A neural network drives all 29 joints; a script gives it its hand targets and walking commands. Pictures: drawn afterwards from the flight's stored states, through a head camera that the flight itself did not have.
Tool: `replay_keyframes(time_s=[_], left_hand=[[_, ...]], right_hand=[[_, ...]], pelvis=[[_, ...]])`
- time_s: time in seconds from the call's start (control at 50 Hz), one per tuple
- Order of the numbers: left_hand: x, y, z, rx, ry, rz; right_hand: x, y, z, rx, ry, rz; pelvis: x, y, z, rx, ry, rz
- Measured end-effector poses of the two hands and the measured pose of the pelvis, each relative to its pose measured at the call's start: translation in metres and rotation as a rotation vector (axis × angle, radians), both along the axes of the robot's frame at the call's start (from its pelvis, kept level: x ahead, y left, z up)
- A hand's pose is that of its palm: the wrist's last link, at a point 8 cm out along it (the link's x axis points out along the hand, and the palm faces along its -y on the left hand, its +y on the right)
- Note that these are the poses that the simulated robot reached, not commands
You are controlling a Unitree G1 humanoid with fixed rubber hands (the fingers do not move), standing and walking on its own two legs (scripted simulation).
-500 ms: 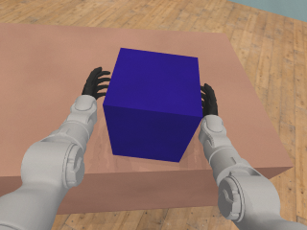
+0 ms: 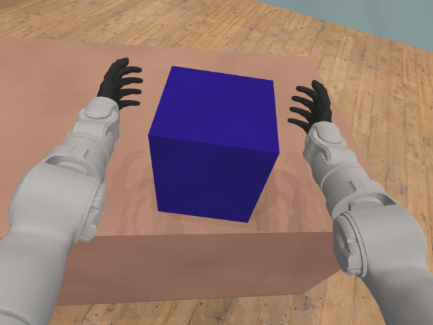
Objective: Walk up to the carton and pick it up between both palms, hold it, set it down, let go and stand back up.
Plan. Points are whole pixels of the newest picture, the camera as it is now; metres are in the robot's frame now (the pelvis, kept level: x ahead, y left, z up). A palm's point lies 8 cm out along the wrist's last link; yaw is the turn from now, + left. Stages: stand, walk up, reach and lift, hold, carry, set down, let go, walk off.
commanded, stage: set down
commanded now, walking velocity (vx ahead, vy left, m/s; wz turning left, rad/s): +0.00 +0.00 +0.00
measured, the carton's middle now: (212, 149) +0.48 -0.03 +0.03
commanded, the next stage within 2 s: none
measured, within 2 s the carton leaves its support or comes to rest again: neither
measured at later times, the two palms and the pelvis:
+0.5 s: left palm (87, 55) +0.48 +0.18 +0.24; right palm (332, 94) +0.44 -0.20 +0.22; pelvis +0.01 -0.01 +0.01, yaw +0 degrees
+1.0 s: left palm (83, 114) +0.43 +0.19 +0.17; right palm (317, 148) +0.38 -0.19 +0.15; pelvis +0.00 -0.01 +0.02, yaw +0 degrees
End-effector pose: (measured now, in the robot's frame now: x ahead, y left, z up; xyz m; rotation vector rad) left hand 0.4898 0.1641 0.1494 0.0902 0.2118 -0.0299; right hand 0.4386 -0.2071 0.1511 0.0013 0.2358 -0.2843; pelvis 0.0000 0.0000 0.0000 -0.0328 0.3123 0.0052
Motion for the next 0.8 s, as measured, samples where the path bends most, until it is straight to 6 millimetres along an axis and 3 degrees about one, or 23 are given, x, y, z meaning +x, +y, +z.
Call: replay_keyframes(time_s=[0.22,0.28,0.44,0.54,0.7,0.8], left_hand=[[0.004,0.005,0.039,-0.009,0.008,0.036],[0.006,0.007,0.059,-0.029,-0.029,0.034],[-0.002,0.015,0.091,-0.021,-0.012,0.036],[-0.01,0.013,0.083,0.001,-0.006,0.008],[-0.028,0.011,0.04,-0.005,0.039,0.003],[-0.037,0.016,0.024,-0.027,0.046,0.012]], right_hand=[[0.002,0.006,0.032,0.003,0.003,-0.002],[0.005,0.008,0.048,0.01,-0.034,0.007],[0.001,0.006,0.071,0.015,0.002,0.005],[-0.007,0.007,0.063,0.025,0.001,0.009],[-0.027,0.008,0.024,0.037,0.012,0.01],[-0.037,0.014,0.006,0.046,0.023,0.014]], pelvis=[[-0.001,-0.002,0.005,0.006,-0.044,-0.003],[0.003,-0.003,0.008,0.005,-0.062,-0.01],[0.008,-0.007,0.013,0.007,-0.154,-0.001],[0.009,-0.008,0.016,0.01,-0.209,0.003],[0.005,-0.01,0.016,0.014,-0.253,-0.003],[0.002,-0.009,0.016,0.015,-0.262,-0.006]])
